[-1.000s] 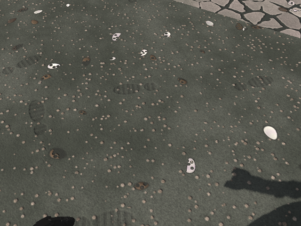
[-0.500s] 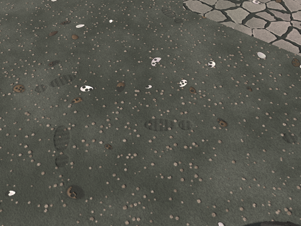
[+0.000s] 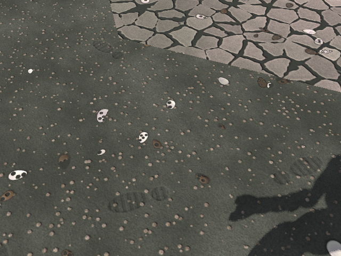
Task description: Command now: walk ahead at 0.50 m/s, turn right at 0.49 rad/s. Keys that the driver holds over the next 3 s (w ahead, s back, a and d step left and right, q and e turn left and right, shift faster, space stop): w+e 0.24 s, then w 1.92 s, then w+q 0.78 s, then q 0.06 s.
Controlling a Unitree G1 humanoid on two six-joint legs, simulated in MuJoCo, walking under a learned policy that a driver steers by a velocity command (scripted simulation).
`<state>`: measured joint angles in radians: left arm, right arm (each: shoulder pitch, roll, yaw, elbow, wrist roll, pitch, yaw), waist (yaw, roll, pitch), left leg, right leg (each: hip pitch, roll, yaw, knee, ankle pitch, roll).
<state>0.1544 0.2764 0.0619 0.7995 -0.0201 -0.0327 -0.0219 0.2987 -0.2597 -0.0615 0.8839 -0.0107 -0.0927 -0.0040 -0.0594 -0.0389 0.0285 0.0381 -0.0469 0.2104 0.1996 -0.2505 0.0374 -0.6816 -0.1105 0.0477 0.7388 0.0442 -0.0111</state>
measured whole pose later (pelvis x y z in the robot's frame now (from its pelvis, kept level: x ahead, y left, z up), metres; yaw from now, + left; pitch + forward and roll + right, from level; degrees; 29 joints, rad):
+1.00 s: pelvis +0.58 -0.07 +0.01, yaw -14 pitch +2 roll +1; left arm 0.15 0.28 0.05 0.74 0.00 -0.06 0.00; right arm 0.33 -0.26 -0.04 0.88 0.01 -0.09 0.02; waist -0.06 -0.04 0.02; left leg -0.08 -0.07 0.04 0.24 -0.18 0.06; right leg -0.67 -0.12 0.05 0.77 -0.05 0.01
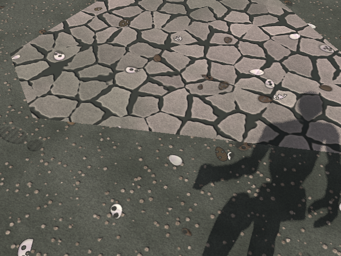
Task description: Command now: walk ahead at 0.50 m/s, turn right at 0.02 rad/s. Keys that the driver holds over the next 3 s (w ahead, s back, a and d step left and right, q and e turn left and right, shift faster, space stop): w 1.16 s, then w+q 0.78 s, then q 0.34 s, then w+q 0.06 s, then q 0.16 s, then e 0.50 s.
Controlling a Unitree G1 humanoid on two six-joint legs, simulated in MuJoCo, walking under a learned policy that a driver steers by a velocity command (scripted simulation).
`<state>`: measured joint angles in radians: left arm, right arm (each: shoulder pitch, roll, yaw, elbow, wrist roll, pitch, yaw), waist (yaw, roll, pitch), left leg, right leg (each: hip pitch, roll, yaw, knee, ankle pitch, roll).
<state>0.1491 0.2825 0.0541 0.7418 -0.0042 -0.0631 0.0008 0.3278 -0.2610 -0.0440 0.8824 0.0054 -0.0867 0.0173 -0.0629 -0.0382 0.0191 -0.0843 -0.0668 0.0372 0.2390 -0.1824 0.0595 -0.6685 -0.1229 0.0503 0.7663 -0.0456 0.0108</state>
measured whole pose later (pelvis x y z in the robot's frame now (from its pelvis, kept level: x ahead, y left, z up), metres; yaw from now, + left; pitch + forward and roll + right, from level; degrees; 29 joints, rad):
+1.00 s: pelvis +0.56 +0.01 +0.00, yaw +1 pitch +1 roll +1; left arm 0.16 0.29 0.06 0.83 0.00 -0.06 0.01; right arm 0.32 -0.26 -0.05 0.90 0.00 -0.08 0.02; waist -0.05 -0.04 0.01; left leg -0.13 -0.06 0.05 0.26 -0.16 0.06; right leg -0.66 -0.13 0.04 0.90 -0.12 0.00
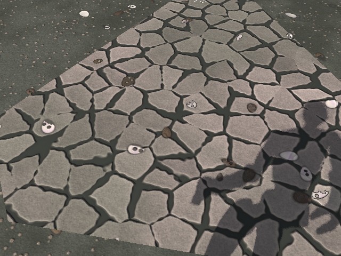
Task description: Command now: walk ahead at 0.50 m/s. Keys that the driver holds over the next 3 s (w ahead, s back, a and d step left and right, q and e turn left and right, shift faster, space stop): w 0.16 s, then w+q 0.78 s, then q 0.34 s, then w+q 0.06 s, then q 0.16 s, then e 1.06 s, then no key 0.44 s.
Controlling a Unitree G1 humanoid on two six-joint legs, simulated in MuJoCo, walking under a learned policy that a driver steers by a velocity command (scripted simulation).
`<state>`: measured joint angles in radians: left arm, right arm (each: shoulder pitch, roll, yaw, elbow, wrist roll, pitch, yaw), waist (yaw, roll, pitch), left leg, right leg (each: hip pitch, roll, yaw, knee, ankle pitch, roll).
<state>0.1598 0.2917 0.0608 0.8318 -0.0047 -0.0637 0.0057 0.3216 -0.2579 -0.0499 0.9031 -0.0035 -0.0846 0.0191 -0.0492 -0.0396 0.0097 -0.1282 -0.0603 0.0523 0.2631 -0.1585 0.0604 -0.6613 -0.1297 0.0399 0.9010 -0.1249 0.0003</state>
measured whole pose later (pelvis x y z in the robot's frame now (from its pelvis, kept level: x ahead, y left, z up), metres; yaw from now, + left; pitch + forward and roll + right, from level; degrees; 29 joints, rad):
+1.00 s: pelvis +0.54 +0.05 -0.01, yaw +25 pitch +1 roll -1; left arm 0.09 0.30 0.07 0.81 0.00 -0.11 0.01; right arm 0.28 -0.27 -0.08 0.78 0.01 -0.05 0.02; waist -0.03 -0.02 0.06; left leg -0.24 -0.11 -0.03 0.39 -0.16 0.10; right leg -0.56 -0.10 0.06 1.05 -0.31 0.03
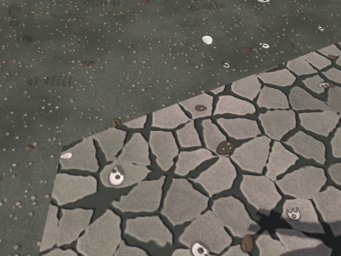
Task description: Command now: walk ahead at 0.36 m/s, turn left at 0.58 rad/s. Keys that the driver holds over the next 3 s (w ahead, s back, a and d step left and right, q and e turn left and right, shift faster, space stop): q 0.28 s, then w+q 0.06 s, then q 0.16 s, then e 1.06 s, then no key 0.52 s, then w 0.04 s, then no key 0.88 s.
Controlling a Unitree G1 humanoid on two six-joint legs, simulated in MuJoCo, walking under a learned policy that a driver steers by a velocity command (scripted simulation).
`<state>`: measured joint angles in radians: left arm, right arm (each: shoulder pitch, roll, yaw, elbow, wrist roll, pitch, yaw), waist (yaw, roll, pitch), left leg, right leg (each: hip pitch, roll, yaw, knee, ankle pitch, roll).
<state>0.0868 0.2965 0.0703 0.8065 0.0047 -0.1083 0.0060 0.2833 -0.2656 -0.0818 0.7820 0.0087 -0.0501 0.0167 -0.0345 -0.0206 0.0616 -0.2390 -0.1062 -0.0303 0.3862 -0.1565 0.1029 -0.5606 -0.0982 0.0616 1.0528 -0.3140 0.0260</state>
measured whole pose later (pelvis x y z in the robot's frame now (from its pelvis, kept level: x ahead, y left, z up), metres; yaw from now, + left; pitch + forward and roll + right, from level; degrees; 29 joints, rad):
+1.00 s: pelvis +0.23 +0.00 -0.02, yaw +11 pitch +1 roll +1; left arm 0.17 0.32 0.07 0.81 -0.02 0.05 -0.03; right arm 0.14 -0.28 -0.07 0.70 0.00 0.02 -0.05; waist 0.01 0.01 0.04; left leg -0.25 0.07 0.13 0.58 -0.34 -0.02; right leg -0.40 -0.04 -0.07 0.80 -0.44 0.02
